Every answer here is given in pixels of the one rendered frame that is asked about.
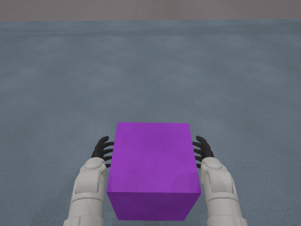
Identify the left robot hand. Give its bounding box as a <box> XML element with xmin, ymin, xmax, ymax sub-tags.
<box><xmin>91</xmin><ymin>136</ymin><xmax>115</xmax><ymax>168</ymax></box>

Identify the carton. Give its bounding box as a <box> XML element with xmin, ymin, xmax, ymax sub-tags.
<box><xmin>106</xmin><ymin>121</ymin><xmax>201</xmax><ymax>221</ymax></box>

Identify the right robot forearm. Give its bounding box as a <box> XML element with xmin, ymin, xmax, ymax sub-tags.
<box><xmin>200</xmin><ymin>157</ymin><xmax>248</xmax><ymax>226</ymax></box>

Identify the left robot forearm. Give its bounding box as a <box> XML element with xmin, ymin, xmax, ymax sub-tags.
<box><xmin>63</xmin><ymin>157</ymin><xmax>106</xmax><ymax>226</ymax></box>

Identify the right robot hand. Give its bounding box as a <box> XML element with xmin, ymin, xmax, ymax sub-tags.
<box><xmin>192</xmin><ymin>136</ymin><xmax>214</xmax><ymax>169</ymax></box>

